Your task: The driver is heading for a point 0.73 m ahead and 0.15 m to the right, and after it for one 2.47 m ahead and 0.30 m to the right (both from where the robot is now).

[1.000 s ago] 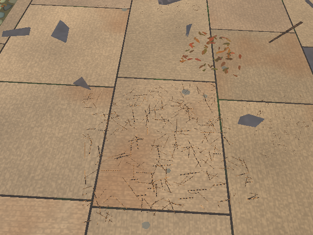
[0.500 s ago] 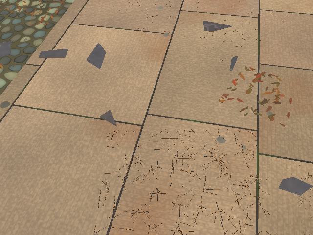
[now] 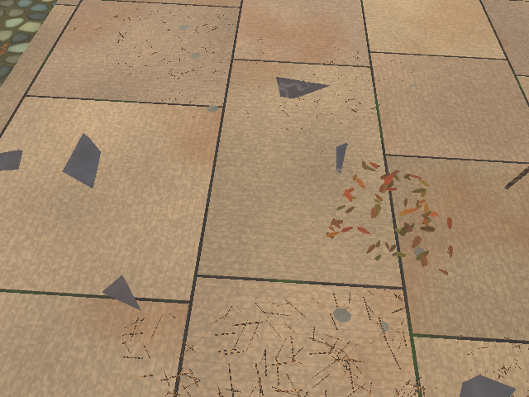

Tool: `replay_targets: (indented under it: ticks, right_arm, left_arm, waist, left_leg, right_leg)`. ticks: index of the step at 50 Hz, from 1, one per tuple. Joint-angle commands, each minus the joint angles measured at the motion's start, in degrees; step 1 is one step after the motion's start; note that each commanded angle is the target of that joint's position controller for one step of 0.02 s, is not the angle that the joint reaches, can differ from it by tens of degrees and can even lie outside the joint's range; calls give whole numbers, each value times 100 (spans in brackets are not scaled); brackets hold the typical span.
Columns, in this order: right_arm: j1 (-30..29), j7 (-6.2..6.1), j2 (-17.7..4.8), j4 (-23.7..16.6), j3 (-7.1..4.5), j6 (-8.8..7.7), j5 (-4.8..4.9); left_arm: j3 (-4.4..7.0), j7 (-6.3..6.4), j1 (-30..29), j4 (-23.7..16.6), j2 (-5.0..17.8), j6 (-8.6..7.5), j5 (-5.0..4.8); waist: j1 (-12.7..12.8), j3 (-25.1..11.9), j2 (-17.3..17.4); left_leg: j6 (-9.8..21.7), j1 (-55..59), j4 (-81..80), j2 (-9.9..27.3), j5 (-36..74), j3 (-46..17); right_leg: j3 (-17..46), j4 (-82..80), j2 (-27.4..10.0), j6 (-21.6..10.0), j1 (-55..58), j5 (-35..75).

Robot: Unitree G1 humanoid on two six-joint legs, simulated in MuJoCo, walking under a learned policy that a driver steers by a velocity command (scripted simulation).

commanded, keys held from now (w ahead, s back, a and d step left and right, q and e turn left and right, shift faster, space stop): w+e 0.50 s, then w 0.34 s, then w+q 0.16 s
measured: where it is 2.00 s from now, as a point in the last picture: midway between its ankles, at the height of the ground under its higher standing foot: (318, 209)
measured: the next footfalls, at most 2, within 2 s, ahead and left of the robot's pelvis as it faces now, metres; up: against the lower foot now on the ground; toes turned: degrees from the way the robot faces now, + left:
right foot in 0.30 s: +0.32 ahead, -0.15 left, +0.00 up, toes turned -13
left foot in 0.78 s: +0.65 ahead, -0.04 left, +0.00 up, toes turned -23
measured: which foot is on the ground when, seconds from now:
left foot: down 0.00-0.28, up 0.30-0.76, down 0.78-1.00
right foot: up 0.00-0.28, down 0.30-0.80, up 0.82-1.00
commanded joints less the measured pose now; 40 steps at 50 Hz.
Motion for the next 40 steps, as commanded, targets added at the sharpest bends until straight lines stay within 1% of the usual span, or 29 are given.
replay_targets:
  ticks: [1, 3, 5, 7, 9, 10, 12, 13, 14, 15, 16, 17, 18, 19, 20, 21, 22, 24, 26, 28, 29, 30, 32, 34, 35, 37, 38, 39, 40]
  right_arm:
    - [-387, -87, -735, -304, -161, -112, -12]
    - [-343, -130, -816, -259, -171, -85, 14]
    - [-112, -168, -917, -155, -197, -38, 52]
    - [110, -187, -988, -46, -227, 53, 96]
    - [222, -200, -1049, 19, -255, 163, 145]
    - [192, -212, -1093, 19, -268, 215, 164]
    - [55, -264, -1265, -43, -314, 301, 186]
    - [-6, -291, -1333, -70, -330, 350, 188]
    - [-123, -312, -1343, -106, -317, 375, 215]
    - [-59, -319, -1166, -215, -237, 316, 132]
    - [545, -185, -259, -499, 45, 126, -33]
    - [-107, -82, -734, -569, -22, -129, 181]
    - [-662, -37, -947, -758, -83, -244, 372]
    - [-725, -65, -880, -769, -57, -293, 303]
    - [-718, -104, -913, -704, -99, -276, 154]
    - [-587, -104, -955, -690, -141, -203, 103]
    - [-496, -102, -926, -705, -155, -123, 79]
    - [-525, -119, -764, -757, -124, -8, 23]
    - [-896, -131, -622, -882, -63, 34, 6]
    - [-1273, -92, -488, -937, 6, 17, 17]
    - [-1473, -61, -441, -970, 36, -5, 33]
    - [-1647, -29, -436, -1009, 48, -25, 67]
    - [-1877, 18, -542, -1095, 28, -59, 129]
    - [-2007, 62, -681, -1181, -12, -102, 131]
    - [-1974, 80, -741, -1197, -36, -123, 128]
    - [-1651, 88, -839, -1148, -87, -156, 130]
    - [-1138, 67, -958, -1001, -166, -172, 104]
    - [-354, 40, -1185, -859, -252, -191, 37]
    - [466, 24, -1647, -748, -372, -178, -42]
  left_arm:
    - [55, -38, 99, -305, 165, -31, 28]
    - [14, -117, -292, -434, 82, -58, 46]
    - [-40, -191, -736, -624, -13, -64, 60]
    - [-63, -265, -1073, -833, -30, -62, 51]
    - [-61, -344, -1292, -1037, -3, -59, 42]
    - [-43, -382, -1305, -1117, 33, -55, 35]
    - [55, -418, -1018, -1179, 219, -26, 29]
    - [155, -414, -528, -1107, 397, -10, 15]
    - [325, -360, 334, -915, 690, -8, 6]
    - [524, -226, 1200, -738, 1199, 52, 20]
    - [578, -197, 1001, -781, 1719, 8, -10]
    - [436, -205, 1251, -898, 1225, -48, 43]
    - [353, -209, 1033, -868, 943, -103, 83]
    - [303, -206, 646, -923, 786, -128, 52]
    - [247, -196, 253, -1018, 604, -124, 62]
    - [199, -170, 42, -1130, 491, -128, 131]
    - [200, -155, -34, -1179, 502, -130, 136]
    - [235, -97, 17, -1172, 639, -154, 99]
    - [268, -19, 149, -1121, 762, -146, 86]
    - [250, 20, 285, -1048, 718, -125, 66]
    - [241, 27, 407, -993, 698, -118, 61]
    - [234, 23, 554, -927, 696, -118, 62]
    - [230, 5, 746, -810, 721, -120, 47]
    - [230, 6, 861, -733, 719, -107, 39]
    - [237, 14, 873, -706, 736, -92, 49]
    - [253, 26, 784, -685, 773, -47, 65]
    - [225, 28, 689, -713, 705, -30, 71]
    - [142, 22, 634, -786, 520, -29, 114]
    - [31, 33, 1195, -872, 193, -85, 110]
  waist:
    - [197, 136, 635]
    - [57, 233, 584]
    - [-140, 377, 491]
    - [-269, 488, 451]
    - [-296, 517, 478]
    - [-233, 473, 532]
    - [36, 122, 789]
    - [333, -182, 880]
    - [823, -629, 792]
    - [1166, -1177, 191]
    - [398, -1660, -1182]
    - [874, -2204, -482]
    - [911, -1374, -245]
    - [620, -874, 236]
    - [381, -540, 358]
    - [181, -447, 251]
    - [74, -399, 220]
    - [14, -285, 214]
    - [108, -143, 130]
    - [303, -112, -24]
    - [425, -112, -78]
    - [535, -105, -121]
    - [642, -17, -181]
    - [657, 48, -198]
    - [612, 66, -241]
    - [395, 38, -384]
    - [113, -219, -344]
    - [-245, -896, -145]
    - [-273, -1839, 935]
  left_leg:
    - [701, -91, -959, 1540, 1588, -517]
    - [598, -25, -1000, 1473, 1601, -189]
    - [578, 266, -996, 1594, 1635, -48]
    - [568, 798, -835, 1756, 1846, 44]
    - [519, 1274, -555, 1901, 2306, 133]
    - [463, 1409, -340, 1937, 2852, 212]
    - [325, 1533, 429, 1922, 4778, 379]
    - [252, 1462, 1184, 1867, 5514, 447]
    - [85, 1005, 2341, 1668, 5380, 567]
    - [-169, -393, 4084, 1401, 3571, 569]
    - [-506, -3049, 6050, 131, -2129, -81]
    - [-381, -3702, 6548, 120, -2330, -1307]
    - [-236, -4093, 6369, 397, -1776, -1335]
    - [-185, -3879, 5823, 651, -1282, -1303]
    - [-240, -3503, 5344, 808, -1062, -1257]
    - [-293, -3093, 5123, 918, -894, -1293]
    - [-378, -2899, 4909, 932, -816, -1270]
    - [-578, -2788, 4392, 902, -583, -1131]
    - [-727, -2812, 3574, 820, 84, -1027]
    - [-738, -2522, 2577, 688, 1021, -950]
    - [-724, -2350, 2178, 605, 1436, -908]
    - [-707, -2220, 1934, 535, 1734, -882]
    - [-612, -2255, 1627, 508, 1796, -952]
    - [-444, -2425, 1360, 494, 1450, -1016]
    - [-352, -2428, 1278, 485, 1226, -1023]
    - [-152, -2077, 1129, 400, 768, -906]
    - [2, -1378, 942, 268, 789, -758]
    - [294, -90, 1153, 687, 1046, -1121]
    - [1056, 2070, 1178, 1864, 645, -3010]
  right_leg:
    - [186, -656, -125, 42, -155, 986]
    - [-91, -1372, -76, 7, -9, 1479]
    - [-310, -1833, -48, -51, -71, 1590]
    - [-430, -2142, -21, -136, -330, 1369]
    - [-605, -2327, 53, -247, -473, 918]
    - [-731, -2398, 144, -329, -353, 647]
    - [-1099, -2385, 523, -545, 377, 43]
    - [-1225, -2396, 759, -688, 1055, -192]
    - [-1203, -2821, 981, -901, 2333, 145]
    - [-34, -3025, 339, -1248, 4113, 252]
    - [3226, -3483, -1096, -2362, 6043, -428]
    - [4151, -4205, -1332, -2435, 6328, -820]
    - [3258, -4303, -1159, -2124, 5769, -369]
    - [2548, -4308, -898, -1910, 4877, 169]
    - [2024, -4386, -678, -1777, 4074, 760]
    - [1753, -4521, -534, -1742, 3544, 1142]
    - [1649, -4642, -452, -1748, 3240, 1305]
    - [1307, -4754, -335, -1763, 2760, 1725]
    - [956, -4802, -157, -1639, 2513, 1778]
    - [598, -4736, 89, -1388, 2399, 1532]
    - [538, -4713, 127, -1301, 2385, 1299]
    - [589, -4720, 79, -1260, 2414, 1045]
    - [799, -4613, -116, -1236, 2707, 758]
    - [1055, -4356, -347, -1194, 3186, 749]
    - [1177, -4243, -461, -1155, 3385, 837]
    - [1266, -3924, -541, -1039, 3617, 1478]
    - [1110, -3382, -314, -920, 3618, 2296]
    - [827, -2257, 7, -737, 3201, 2326]
    - [300, -230, 744, -321, 1451, 764]
Keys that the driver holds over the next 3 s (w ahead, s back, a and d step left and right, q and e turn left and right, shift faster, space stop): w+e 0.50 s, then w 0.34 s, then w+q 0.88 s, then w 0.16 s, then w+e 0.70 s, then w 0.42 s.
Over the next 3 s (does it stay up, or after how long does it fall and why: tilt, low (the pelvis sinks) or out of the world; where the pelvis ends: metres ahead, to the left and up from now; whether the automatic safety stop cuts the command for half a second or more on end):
stays up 1.66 -0.18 0.00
